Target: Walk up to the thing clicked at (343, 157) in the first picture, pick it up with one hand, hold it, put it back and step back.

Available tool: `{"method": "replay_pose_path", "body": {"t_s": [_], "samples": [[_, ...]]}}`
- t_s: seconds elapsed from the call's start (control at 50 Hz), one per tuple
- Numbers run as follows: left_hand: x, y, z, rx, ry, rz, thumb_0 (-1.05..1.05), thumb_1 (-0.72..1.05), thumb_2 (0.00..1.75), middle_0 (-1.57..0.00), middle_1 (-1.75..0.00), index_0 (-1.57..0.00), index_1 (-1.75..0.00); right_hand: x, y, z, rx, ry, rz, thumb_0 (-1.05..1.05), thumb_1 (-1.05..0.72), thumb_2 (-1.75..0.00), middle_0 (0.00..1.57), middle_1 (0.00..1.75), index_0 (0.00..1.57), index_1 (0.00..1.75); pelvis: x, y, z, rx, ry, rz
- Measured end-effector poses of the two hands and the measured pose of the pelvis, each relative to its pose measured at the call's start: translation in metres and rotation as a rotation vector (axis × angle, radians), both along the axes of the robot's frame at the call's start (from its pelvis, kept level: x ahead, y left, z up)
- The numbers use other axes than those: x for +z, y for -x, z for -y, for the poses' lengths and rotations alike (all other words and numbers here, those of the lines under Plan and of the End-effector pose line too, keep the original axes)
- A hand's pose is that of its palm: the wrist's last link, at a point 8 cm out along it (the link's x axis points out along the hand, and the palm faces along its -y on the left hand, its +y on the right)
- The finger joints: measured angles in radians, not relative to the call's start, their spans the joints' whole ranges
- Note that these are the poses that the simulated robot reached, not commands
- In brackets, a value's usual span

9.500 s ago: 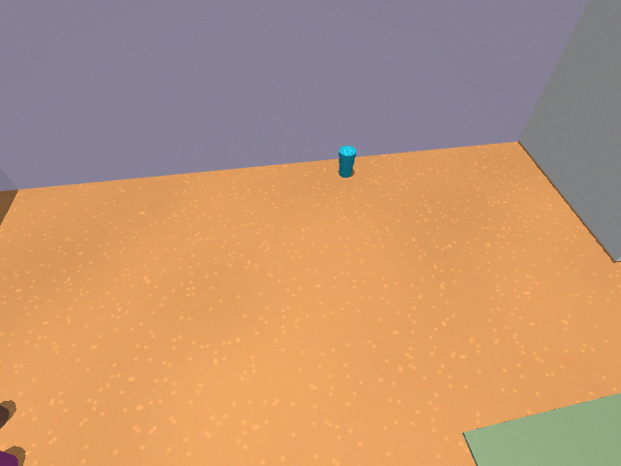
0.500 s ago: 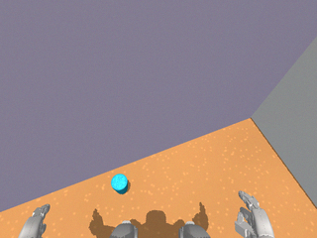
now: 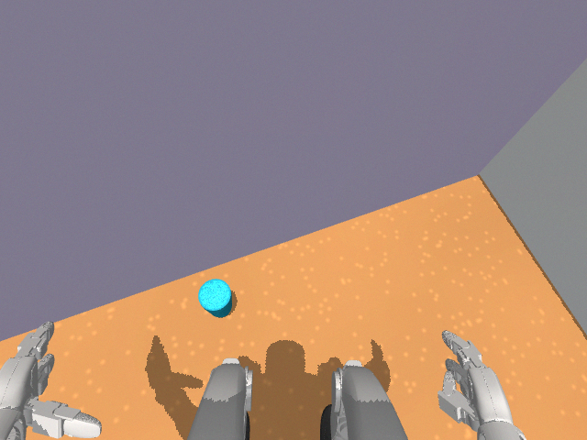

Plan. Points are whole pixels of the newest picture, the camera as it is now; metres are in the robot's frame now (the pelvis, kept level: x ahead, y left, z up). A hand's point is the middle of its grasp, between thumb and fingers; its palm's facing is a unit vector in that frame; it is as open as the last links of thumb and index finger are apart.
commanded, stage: go down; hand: left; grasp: from the side
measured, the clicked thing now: (218, 301) +0.42 +0.19 -0.56
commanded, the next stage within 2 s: approach in 1.78 s
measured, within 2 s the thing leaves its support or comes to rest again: neither
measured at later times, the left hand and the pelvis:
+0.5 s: hand (86, 325) +0.29 +0.35 -0.19, palm faces +0.14 -0.96 -0.23, open 17.0 cm; pelvis -0.05 +0.00 -0.14, yaw -2 degrees
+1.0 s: hand (90, 310) +0.32 +0.37 -0.23, palm faces +0.12 -0.98 -0.17, open 17.2 cm; pelvis -0.07 +0.00 -0.21, yaw -3 degrees
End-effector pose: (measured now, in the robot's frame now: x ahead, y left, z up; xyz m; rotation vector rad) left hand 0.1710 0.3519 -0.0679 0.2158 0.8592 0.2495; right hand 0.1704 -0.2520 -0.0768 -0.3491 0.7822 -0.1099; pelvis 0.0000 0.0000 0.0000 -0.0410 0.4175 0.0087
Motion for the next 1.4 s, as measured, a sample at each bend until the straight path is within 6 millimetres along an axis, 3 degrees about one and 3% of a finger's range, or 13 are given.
{"method": "replay_pose_path", "body": {"t_s": [0.22,0.48,0.68,0.9,1.08,1.4], "samples": [[-0.057,-0.075,-0.018,-0.120,0.015,0.297,-0.01,-0.52,0.08,-0.06,-0.09,-0.06,-0.10,-0.094,0.028,0.015,0.011,0.045,-0.100,0.01,-0.92,-0.91,0.20,0.30,0.20,0.30,-0.081,0.029,0.002,-0.013,0.009,-0.103],[-0.095,-0.086,-0.046,-0.104,-0.004,0.422,-0.01,-0.47,0.13,-0.06,-0.14,-0.05,-0.14,-0.163,0.076,0.018,0.010,0.049,-0.262,0.01,-0.90,-0.90,0.20,0.30,0.20,0.30,-0.135,0.049,0.004,-0.021,0.016,-0.151],[-0.119,-0.114,-0.053,-0.157,0.032,0.518,-0.01,-0.48,0.11,-0.05,-0.13,-0.05,-0.13,-0.188,0.086,0.025,0.006,0.103,-0.267,0.01,-0.90,-0.90,0.20,0.30,0.20,0.30,-0.170,0.058,-0.002,-0.027,0.039,-0.157],[-0.137,-0.114,-0.068,-0.143,0.031,0.578,-0.01,-0.48,0.10,-0.05,-0.11,-0.04,-0.12,-0.212,0.093,0.023,0.037,0.115,-0.277,0.01,-0.91,-0.90,0.20,0.30,0.20,0.30,-0.198,0.067,-0.003,-0.029,0.046,-0.146],[-0.152,-0.129,-0.070,-0.163,0.046,0.634,-0.01,-0.49,0.10,-0.04,-0.11,-0.04,-0.11,-0.235,0.100,0.023,0.055,0.127,-0.296,0.01,-0.91,-0.90,0.20,0.30,0.20,0.30,-0.222,0.071,-0.003,-0.033,0.053,-0.139],[-0.165,-0.137,-0.079,-0.148,0.062,0.677,-0.01,-0.51,0.11,-0.04,-0.10,-0.03,-0.11,-0.259,0.113,0.029,0.049,0.137,-0.342,0.01,-0.92,-0.91,0.20,0.30,0.20,0.30,-0.247,0.071,-0.003,-0.037,0.057,-0.137]]}}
